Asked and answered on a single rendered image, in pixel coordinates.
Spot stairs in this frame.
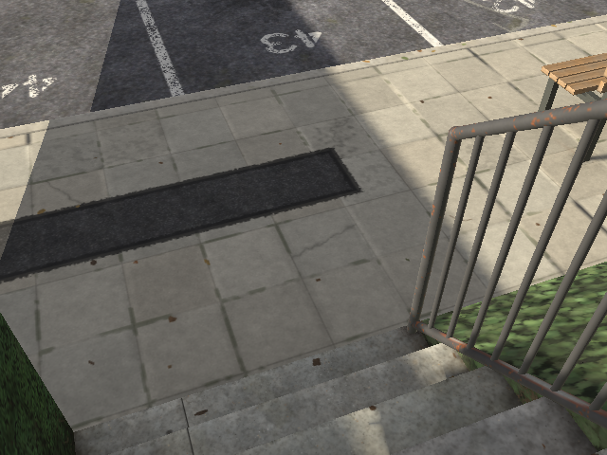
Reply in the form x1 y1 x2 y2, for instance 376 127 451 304
74 326 607 455

